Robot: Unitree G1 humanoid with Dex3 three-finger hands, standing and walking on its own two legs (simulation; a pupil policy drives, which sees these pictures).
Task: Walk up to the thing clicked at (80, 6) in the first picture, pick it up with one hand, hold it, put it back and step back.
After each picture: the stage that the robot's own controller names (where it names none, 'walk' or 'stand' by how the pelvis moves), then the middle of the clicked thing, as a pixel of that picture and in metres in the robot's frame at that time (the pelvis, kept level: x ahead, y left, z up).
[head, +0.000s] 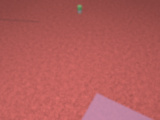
stand; (79, 9) +2.31 +0.00 -0.72
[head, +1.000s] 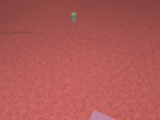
walk; (74, 17) +2.14 +0.26 -0.72
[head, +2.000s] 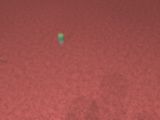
walk; (61, 38) +1.51 +0.33 -0.72
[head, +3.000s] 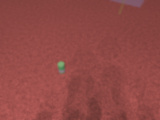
walk; (61, 67) +1.06 +0.26 -0.71
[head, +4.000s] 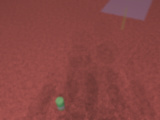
walk; (60, 103) +0.70 +0.23 -0.72
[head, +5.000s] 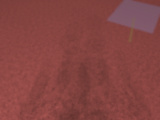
walk; out of the picture +0.49 +0.17 -0.70
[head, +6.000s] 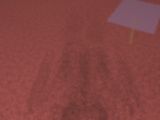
stand; out of the picture +0.41 +0.17 -0.72
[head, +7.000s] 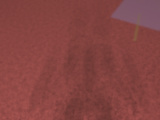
stand; out of the picture +0.39 +0.17 -0.71
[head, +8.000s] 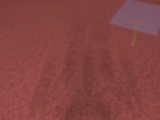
stand; out of the picture +0.39 +0.18 -0.73
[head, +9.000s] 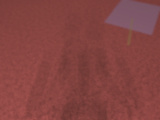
stand; out of the picture +0.39 +0.18 -0.73
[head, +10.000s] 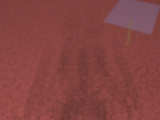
stand; out of the picture +0.37 +0.19 -0.73
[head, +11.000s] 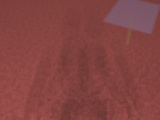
stand; out of the picture +0.36 +0.19 -0.73
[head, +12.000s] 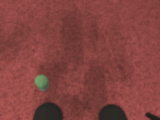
go down; (42, 83) +0.43 +0.20 -0.45
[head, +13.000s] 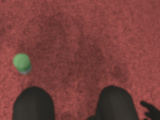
go down; (23, 64) +0.45 +0.24 -0.32
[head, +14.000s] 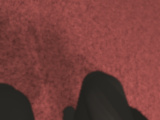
close in; out of the picture +0.43 +0.28 -0.23
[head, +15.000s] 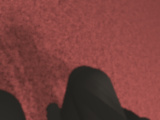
close; out of the picture +0.42 +0.30 -0.22
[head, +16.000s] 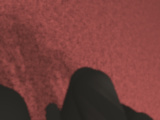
lift; out of the picture +0.40 +0.29 -0.23
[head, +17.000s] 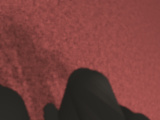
lift; out of the picture +0.39 +0.28 -0.23
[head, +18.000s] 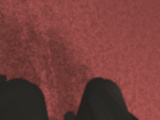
lift; out of the picture +0.34 +0.26 -0.17
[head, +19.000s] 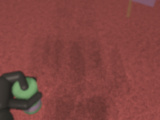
lift; (28, 96) +0.32 +0.18 +0.01
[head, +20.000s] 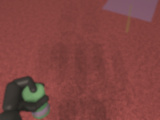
hold; (37, 101) +0.32 +0.16 -0.01
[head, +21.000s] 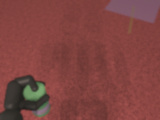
hold; (38, 100) +0.32 +0.17 -0.01
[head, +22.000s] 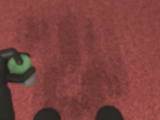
crouch; (23, 71) +0.41 +0.20 -0.09
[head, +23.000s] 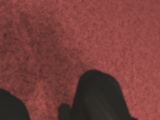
lower; out of the picture +0.41 +0.30 -0.23
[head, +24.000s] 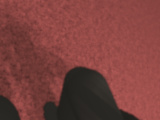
lower; out of the picture +0.41 +0.31 -0.23
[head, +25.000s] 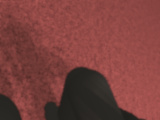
lower; out of the picture +0.41 +0.31 -0.23
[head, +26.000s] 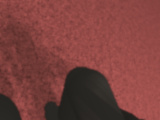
lower; out of the picture +0.41 +0.32 -0.23
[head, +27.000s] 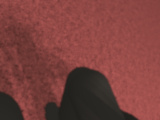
loosen; out of the picture +0.41 +0.31 -0.23
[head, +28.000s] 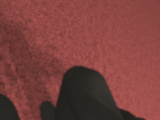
withdraw; out of the picture +0.40 +0.31 -0.23
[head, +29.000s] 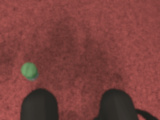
walk; (30, 72) +0.44 +0.24 -0.34
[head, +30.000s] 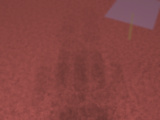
stand; out of the picture +0.36 +0.17 -0.66
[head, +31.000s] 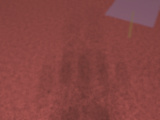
stand; out of the picture +0.39 +0.19 -0.67
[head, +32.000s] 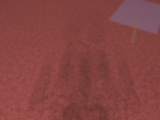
stand; out of the picture +0.39 +0.17 -0.70
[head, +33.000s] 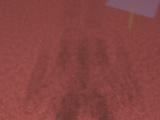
walk; out of the picture +0.42 +0.18 -0.71
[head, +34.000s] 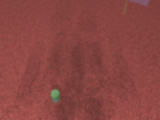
walk; (55, 96) +0.60 +0.19 -0.71
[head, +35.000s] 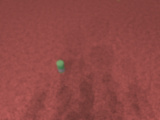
walk; (60, 66) +0.94 +0.24 -0.69
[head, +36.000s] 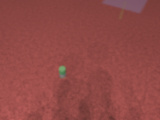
stand; (62, 72) +1.03 +0.19 -0.71
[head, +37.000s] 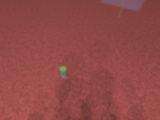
stand; (63, 72) +1.05 +0.18 -0.73
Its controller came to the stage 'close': yes
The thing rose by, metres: 0.70
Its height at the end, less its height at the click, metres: +0.00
